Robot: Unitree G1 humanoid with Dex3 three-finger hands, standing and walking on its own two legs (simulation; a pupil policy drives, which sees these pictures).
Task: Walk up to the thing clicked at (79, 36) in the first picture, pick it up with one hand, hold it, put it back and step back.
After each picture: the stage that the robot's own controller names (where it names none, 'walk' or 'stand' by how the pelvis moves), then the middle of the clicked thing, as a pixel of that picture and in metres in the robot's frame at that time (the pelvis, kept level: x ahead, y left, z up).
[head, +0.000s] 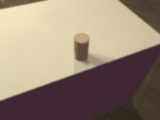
stand; (81, 47) +0.55 +0.03 -0.01
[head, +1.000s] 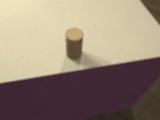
sink last; (74, 44) +0.50 +0.07 +0.02
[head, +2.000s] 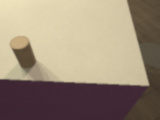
rise first; (24, 52) +0.45 +0.25 +0.03
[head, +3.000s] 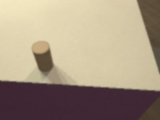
stand; (43, 57) +0.46 +0.18 +0.01
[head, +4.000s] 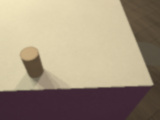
stand; (32, 63) +0.43 +0.22 +0.00
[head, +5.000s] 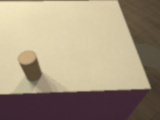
stand; (30, 66) +0.42 +0.22 -0.01
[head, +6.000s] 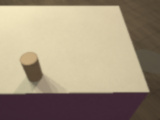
stand; (32, 67) +0.43 +0.23 -0.01
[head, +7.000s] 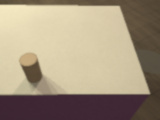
stand; (31, 68) +0.43 +0.23 -0.01
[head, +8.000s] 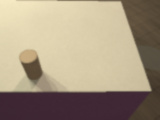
rise first; (31, 65) +0.43 +0.22 -0.01
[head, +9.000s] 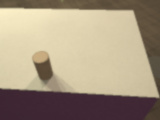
rise first; (43, 66) +0.44 +0.22 -0.01
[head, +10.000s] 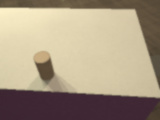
go down; (44, 66) +0.44 +0.21 -0.01
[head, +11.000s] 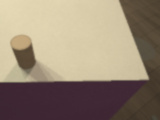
go down; (24, 53) +0.45 +0.20 +0.02
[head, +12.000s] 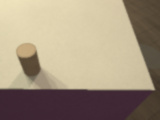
approach; (29, 60) +0.43 +0.20 +0.02
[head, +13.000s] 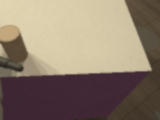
close in; (13, 45) +0.45 +0.21 +0.06
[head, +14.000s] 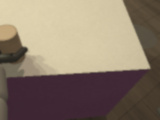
lift; (10, 45) +0.45 +0.21 +0.06
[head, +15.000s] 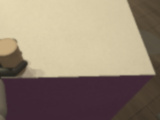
lift; (11, 58) +0.40 +0.23 +0.06
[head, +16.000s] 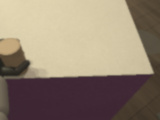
lift; (14, 58) +0.41 +0.22 +0.06
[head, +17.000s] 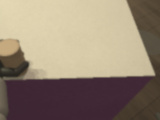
lift; (13, 59) +0.40 +0.22 +0.06
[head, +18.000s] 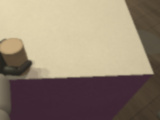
lift; (16, 58) +0.41 +0.21 +0.06
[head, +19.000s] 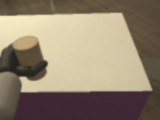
lift; (31, 59) +0.33 +0.17 +0.19
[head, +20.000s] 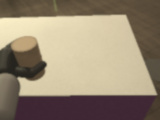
hold; (30, 59) +0.33 +0.17 +0.19
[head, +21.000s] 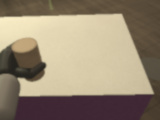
crouch; (29, 60) +0.34 +0.17 +0.17
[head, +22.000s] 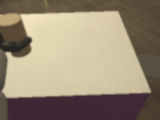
crouch; (15, 36) +0.41 +0.21 +0.21
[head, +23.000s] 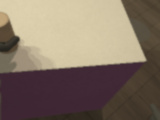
lower; (2, 34) +0.48 +0.21 +0.07
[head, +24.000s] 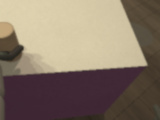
lower; (7, 43) +0.46 +0.21 +0.07
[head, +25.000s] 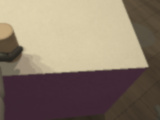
lower; (6, 44) +0.45 +0.22 +0.06
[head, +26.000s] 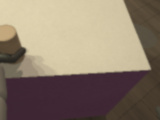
lower; (10, 45) +0.45 +0.21 +0.06
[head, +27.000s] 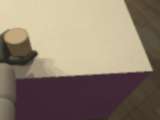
loosen; (21, 48) +0.44 +0.19 +0.06
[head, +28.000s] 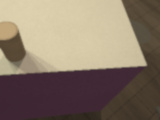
rise; (11, 43) +0.45 +0.19 +0.06
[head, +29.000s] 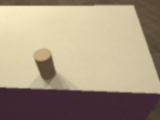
sink last; (45, 64) +0.43 +0.19 +0.03
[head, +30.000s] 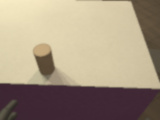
stand; (44, 60) +0.44 +0.18 +0.03
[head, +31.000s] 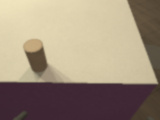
stand; (36, 56) +0.44 +0.20 +0.05
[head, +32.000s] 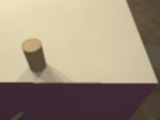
stand; (35, 56) +0.44 +0.20 +0.06
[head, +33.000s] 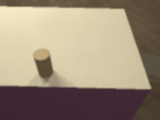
stand; (43, 63) +0.46 +0.19 -0.01
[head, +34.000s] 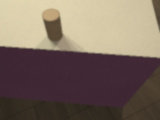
walk; (53, 25) +0.56 +0.15 +0.02
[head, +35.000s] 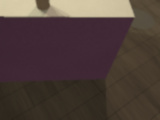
walk; out of the picture +0.75 +0.22 +0.01
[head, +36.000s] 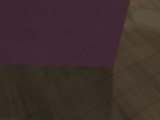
stand; out of the picture +1.03 +0.22 +0.01
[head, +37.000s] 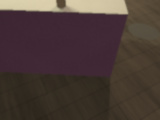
stand; out of the picture +1.03 +0.18 -0.01
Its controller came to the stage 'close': yes
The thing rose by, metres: 0.21
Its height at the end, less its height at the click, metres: +0.00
